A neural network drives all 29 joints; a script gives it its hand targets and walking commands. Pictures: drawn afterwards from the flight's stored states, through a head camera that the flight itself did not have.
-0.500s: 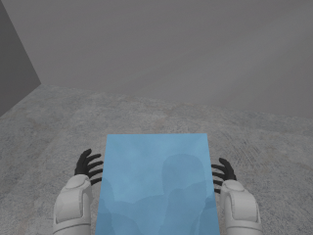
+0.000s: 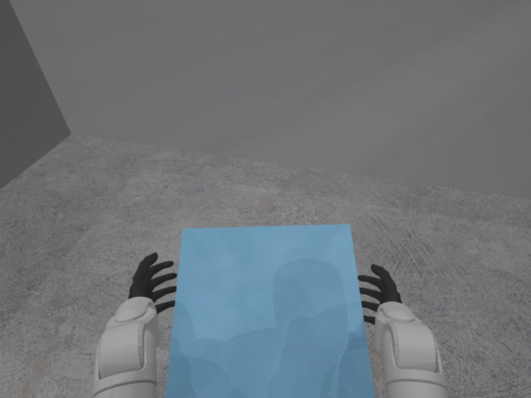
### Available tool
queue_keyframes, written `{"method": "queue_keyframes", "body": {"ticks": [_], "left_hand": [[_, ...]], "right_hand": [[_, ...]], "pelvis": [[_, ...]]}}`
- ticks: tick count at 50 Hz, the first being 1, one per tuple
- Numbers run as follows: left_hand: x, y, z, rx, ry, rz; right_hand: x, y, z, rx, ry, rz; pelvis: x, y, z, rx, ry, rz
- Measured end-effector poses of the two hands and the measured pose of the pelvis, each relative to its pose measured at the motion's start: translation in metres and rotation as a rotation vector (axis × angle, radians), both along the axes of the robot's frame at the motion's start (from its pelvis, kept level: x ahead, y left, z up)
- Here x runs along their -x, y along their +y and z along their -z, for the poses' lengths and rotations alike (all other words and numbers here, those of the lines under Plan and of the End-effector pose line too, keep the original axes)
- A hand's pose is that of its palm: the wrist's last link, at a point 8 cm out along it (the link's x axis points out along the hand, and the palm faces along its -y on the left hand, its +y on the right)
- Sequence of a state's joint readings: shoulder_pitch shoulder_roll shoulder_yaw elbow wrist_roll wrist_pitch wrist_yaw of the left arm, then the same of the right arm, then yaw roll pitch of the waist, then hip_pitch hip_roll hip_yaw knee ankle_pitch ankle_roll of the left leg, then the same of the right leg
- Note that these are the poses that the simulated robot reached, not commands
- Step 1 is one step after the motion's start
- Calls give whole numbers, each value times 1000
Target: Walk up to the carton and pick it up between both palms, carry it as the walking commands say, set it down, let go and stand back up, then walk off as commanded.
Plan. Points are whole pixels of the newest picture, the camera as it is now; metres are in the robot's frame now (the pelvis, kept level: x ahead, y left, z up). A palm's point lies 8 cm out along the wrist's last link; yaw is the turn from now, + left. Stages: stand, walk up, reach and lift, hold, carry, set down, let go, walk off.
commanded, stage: carry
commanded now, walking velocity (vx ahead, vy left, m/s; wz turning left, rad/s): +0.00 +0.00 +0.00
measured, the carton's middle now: (268, 316) +0.29 -0.01 -0.07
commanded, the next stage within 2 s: hold in 0.52 s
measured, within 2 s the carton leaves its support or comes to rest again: neither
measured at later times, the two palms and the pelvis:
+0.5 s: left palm (139, 308) +0.25 +0.19 +0.04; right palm (384, 313) +0.24 -0.18 +0.03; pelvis +0.00 +0.00 +0.00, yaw +0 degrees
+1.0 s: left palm (113, 254) +0.32 +0.24 +0.08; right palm (341, 249) +0.34 -0.13 +0.06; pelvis +0.04 +0.02 +0.01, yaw +8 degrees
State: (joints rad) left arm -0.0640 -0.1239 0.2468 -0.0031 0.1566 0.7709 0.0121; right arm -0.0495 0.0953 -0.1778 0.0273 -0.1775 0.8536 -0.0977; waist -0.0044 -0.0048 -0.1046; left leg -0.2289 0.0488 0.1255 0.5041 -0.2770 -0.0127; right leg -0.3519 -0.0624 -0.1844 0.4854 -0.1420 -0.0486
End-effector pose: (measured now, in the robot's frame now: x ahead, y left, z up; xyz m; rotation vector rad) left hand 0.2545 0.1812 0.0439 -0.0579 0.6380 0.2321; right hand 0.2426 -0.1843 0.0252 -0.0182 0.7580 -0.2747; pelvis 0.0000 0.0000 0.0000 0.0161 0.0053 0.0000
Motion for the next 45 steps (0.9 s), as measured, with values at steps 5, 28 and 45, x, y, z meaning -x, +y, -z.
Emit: {"method": "queue_keyframes", "body": {"ticks": [5, 28, 45], "left_hand": [[4, 1, 1, 5, 6, -10], [3, 5, 2, 19, 19, -19], [-49, 48, -33, -98, -61, -46]], "right_hand": [[1, 1, 0, 5, 5, -4], [0, 7, 0, 15, 14, 9], [-81, 51, -19, 38, -72, -122]], "pelvis": [[3, -1, 0, 0, 6, -2], [5, 2, 1, 1, 0, -3], [-17, 14, -8, 13, -45, -132]]}}
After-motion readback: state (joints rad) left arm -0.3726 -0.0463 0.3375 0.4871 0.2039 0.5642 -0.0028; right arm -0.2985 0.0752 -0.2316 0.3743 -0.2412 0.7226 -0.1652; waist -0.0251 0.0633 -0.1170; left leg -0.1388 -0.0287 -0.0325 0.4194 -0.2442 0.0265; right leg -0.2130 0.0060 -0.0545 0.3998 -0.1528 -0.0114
